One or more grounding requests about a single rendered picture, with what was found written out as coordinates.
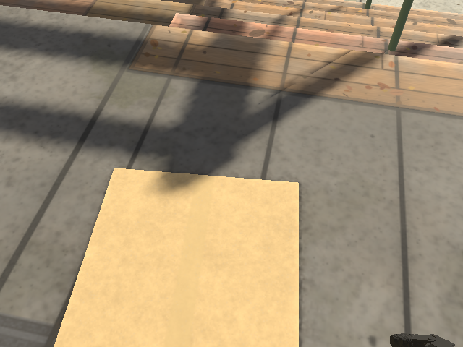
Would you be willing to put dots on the stairs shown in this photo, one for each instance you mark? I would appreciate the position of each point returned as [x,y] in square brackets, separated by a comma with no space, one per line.
[427,34]

